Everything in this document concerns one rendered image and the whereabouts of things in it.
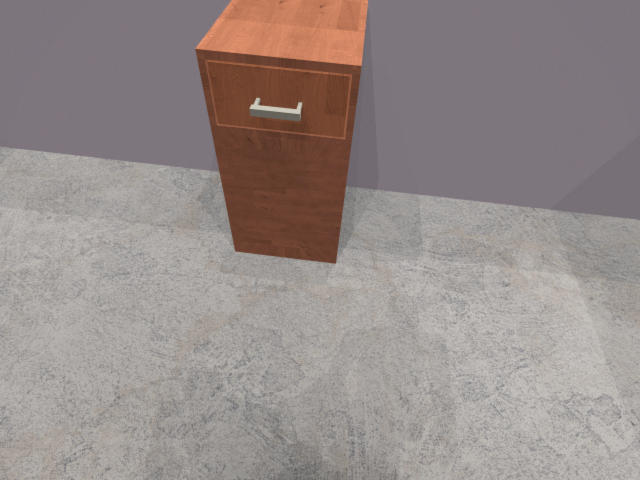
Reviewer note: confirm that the drawer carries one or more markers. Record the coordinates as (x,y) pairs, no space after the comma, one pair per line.
(324,96)

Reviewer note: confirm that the handle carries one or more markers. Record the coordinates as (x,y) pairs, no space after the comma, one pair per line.
(257,110)

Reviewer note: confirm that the cabinet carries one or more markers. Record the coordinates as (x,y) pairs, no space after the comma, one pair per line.
(284,191)

